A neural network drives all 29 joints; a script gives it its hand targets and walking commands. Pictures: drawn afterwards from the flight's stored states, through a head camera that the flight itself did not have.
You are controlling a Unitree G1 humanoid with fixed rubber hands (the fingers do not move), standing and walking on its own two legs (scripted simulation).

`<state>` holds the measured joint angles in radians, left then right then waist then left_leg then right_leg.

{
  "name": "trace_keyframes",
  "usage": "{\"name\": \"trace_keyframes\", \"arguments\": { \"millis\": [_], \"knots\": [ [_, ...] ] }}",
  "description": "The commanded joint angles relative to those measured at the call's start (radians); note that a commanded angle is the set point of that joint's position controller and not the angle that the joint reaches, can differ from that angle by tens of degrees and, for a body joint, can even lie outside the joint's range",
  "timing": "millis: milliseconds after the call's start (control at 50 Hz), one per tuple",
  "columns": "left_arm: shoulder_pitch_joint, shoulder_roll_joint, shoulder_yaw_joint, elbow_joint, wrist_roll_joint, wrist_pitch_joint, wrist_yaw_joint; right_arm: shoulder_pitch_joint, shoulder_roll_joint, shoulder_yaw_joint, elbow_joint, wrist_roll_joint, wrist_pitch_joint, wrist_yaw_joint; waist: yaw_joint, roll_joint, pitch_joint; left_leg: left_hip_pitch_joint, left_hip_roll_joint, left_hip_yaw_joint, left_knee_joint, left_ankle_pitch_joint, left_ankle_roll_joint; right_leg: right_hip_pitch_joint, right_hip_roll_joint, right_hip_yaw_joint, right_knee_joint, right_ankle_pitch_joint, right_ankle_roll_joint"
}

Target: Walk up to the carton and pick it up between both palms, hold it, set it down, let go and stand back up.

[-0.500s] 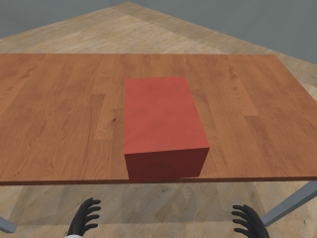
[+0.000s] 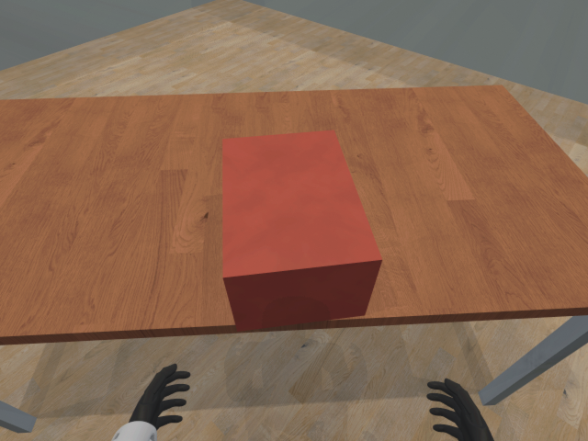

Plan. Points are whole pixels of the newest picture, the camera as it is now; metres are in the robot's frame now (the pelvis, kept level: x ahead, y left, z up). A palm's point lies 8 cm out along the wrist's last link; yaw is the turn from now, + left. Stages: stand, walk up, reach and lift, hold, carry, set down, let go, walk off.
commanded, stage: let go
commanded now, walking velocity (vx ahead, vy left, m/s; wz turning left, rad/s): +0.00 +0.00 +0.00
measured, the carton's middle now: (289, 222) +0.45 +0.04 +0.02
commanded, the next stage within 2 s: stand in 0.28 s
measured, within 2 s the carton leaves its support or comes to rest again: neither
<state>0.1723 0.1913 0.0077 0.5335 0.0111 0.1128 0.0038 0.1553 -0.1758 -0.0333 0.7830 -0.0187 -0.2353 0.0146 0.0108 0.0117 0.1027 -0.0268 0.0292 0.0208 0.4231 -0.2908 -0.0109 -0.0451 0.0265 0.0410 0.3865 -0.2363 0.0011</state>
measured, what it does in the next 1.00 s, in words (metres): shifts its weight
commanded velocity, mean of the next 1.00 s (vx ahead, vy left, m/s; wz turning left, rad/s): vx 0.00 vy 0.00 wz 0.00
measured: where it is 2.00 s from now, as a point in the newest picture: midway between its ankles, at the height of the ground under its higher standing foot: outside the picture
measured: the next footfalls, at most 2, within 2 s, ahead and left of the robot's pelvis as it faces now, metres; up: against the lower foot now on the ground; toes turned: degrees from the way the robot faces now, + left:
none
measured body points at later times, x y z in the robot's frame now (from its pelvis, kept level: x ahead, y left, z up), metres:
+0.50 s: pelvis -0.01 +0.00 -0.01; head -0.04 +0.00 +0.44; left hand +0.10 +0.25 -0.11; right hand +0.12 -0.26 -0.11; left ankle -0.03 +0.12 -0.74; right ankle -0.01 -0.12 -0.74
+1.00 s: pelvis -0.06 +0.01 -0.01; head -0.09 +0.02 +0.44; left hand -0.03 +0.26 -0.15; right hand -0.02 -0.24 -0.14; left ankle -0.03 +0.12 -0.74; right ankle -0.01 -0.12 -0.74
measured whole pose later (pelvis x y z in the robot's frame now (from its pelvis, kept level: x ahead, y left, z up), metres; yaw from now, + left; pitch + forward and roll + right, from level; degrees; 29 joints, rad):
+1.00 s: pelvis -0.06 +0.01 -0.01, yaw +1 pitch -5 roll +0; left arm 0.36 0.23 0.00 0.87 0.02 -0.02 0.01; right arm 0.40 -0.23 -0.01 0.83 -0.01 -0.02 -0.01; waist 0.00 -0.01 0.01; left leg -0.21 -0.01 0.01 0.52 -0.23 0.02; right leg -0.23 -0.01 0.03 0.50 -0.20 0.03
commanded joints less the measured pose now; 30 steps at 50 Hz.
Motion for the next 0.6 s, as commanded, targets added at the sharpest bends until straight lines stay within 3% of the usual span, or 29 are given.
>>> {"name": "trace_keyframes", "arguments": {
  "millis": [0,200,220,240,260,280,300,320,340,380,580],
  "knots": [
    [-0.05,0.091,0.034,-0.113,0.003,-0.025,-0.004,-0.058,-0.138,-0.028,-0.104,0.008,-0.042,-0.005,0.002,-0.007,-0.121,0.051,-0.028,0.051,-0.046,0.428,-0.042,-0.03,0.016,-0.071,-0.067,0.343,-0.012],
    [-0.098,0.104,0.032,-0.126,-0.003,-0.014,0.009,-0.072,-0.119,-0.032,-0.135,-0.006,-0.013,-0.001,0.0,-0.003,-0.079,0.008,-0.023,0.062,-0.072,0.31,-0.031,-0.054,0.005,-0.06,-0.073,0.247,-0.016],
    [-0.079,0.063,0.016,-0.178,-0.024,-0.021,0.01,-0.051,-0.157,-0.066,-0.178,-0.001,-0.029,-0.003,0.04,-0.018,-0.095,-0.063,-0.046,0.065,-0.032,0.333,-0.05,-0.022,0.007,-0.056,-0.037,0.253,-0.012],
    [-0.081,0.073,0.018,-0.168,-0.019,-0.018,0.009,-0.046,-0.155,-0.055,-0.174,0.002,-0.033,-0.005,0.021,-0.004,-0.102,-0.051,-0.046,0.068,-0.035,0.316,-0.05,-0.026,0.004,-0.051,-0.034,0.266,-0.013],
    [-0.073,0.075,0.023,-0.159,-0.015,-0.015,0.005,-0.04,-0.15,-0.051,-0.167,0.005,-0.032,-0.007,0.023,-0.004,-0.102,-0.051,-0.047,0.067,-0.028,0.322,-0.05,-0.032,0.005,-0.054,-0.033,0.268,-0.013],
    [0.086,0.169,0.069,0.004,0.015,-0.095,0.021,0.046,-0.198,-0.049,-0.111,0.008,0.083,-0.035,0.03,-0.02,-0.196,-0.159,0.03,-0.031,0.04,0.42,0.013,-0.068,-0.073,0.012,0.029,0.397,-0.01],
    [0.11,0.177,0.073,0.017,0.004,-0.109,0.017,0.063,-0.183,-0.045,-0.137,0.01,0.128,-0.039,0.012,-0.03,-0.18,-0.136,0.038,-0.041,0.023,0.302,0.018,-0.086,-0.091,0.032,0.011,0.33,-0.004],
    [0.081,0.179,0.071,0.013,0.003,-0.129,0.019,0.067,-0.189,-0.046,-0.148,0.012,0.144,-0.04,-0.001,-0.032,-0.186,-0.089,0.056,-0.057,0.038,0.369,0.029,-0.083,-0.109,0.051,0.03,0.399,-0.01],
    [0.063,0.163,0.066,0.011,0.006,-0.141,0.017,0.079,-0.189,-0.044,-0.148,0.013,0.153,-0.038,-0.005,-0.019,-0.207,-0.087,0.064,-0.061,0.048,0.394,0.03,-0.081,-0.113,0.055,0.037,0.413,-0.014],
    [0.057,0.148,0.059,0.022,0.007,-0.153,0.014,0.103,-0.177,-0.04,-0.143,0.016,0.165,-0.04,-0.016,-0.015,-0.175,-0.106,0.06,-0.065,0.037,0.326,0.022,-0.102,-0.11,0.056,0.019,0.35,-0.015],
    [0.105,0.165,0.051,0.121,0.007,-0.161,0.009,0.157,-0.199,-0.032,-0.119,0.009,0.181,-0.033,-0.015,0.0,-0.027,-0.203,0.059,-0.098,-0.021,0.171,0.029,-0.152,-0.107,0.066,-0.014,0.189,-0.012]
  ]
}}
